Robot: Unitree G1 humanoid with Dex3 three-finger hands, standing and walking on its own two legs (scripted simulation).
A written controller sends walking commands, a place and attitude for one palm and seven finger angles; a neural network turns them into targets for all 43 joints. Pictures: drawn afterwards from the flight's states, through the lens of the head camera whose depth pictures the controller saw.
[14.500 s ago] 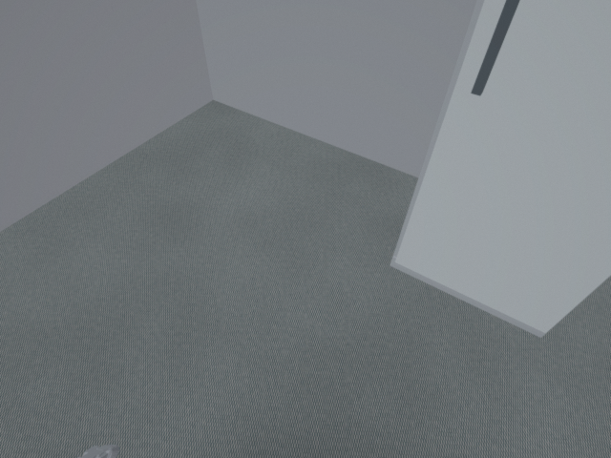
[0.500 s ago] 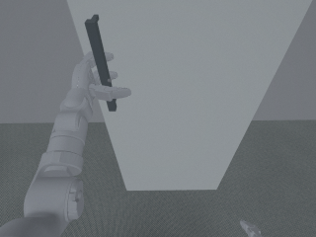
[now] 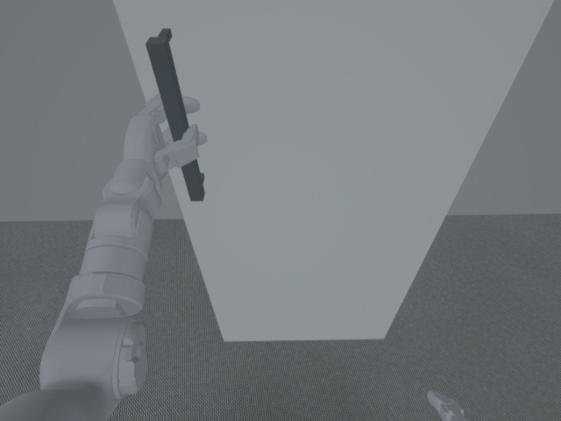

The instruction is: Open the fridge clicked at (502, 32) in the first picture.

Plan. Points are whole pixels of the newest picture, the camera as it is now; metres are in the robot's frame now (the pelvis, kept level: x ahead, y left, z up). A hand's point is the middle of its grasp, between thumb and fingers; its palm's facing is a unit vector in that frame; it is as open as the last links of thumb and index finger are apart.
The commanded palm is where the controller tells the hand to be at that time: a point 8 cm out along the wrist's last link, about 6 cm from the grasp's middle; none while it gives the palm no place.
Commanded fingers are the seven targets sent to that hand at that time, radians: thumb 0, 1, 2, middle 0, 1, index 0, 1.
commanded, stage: grip the handle and tug to test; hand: left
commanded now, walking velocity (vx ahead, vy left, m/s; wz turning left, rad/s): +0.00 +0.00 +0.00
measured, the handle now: (183, 125) +0.49 +0.17 +0.19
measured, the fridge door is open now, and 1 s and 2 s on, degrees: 0 5 32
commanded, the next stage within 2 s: pull the door a little, standing still in 0.68 s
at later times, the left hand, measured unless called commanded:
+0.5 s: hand (191, 146) +0.43 +0.15 +0.20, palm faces +0.06 -1.00 +0.02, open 5.9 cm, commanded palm +0.38 +0.20 +0.19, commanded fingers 0.00 0.90 0.90 -0.45 -1.40 -0.45 -1.40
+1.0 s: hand (189, 166) +0.38 +0.14 +0.20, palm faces +0.05 -1.00 +0.02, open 6.0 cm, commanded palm +0.33 +0.19 +0.19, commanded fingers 0.00 0.90 0.90 -0.45 -1.40 -0.45 -1.40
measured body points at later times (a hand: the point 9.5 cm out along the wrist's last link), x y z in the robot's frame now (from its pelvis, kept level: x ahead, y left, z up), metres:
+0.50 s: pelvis +0.01 +0.00 +0.00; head +0.00 -0.01 +0.45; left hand +0.42 +0.20 +0.20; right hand +0.14 -0.25 -0.10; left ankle -0.03 +0.12 -0.74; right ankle +0.01 -0.12 -0.74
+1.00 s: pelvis +0.02 +0.00 +0.00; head +0.00 -0.01 +0.45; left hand +0.38 +0.19 +0.20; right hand +0.21 -0.22 -0.08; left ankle -0.03 +0.12 -0.74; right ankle +0.01 -0.12 -0.74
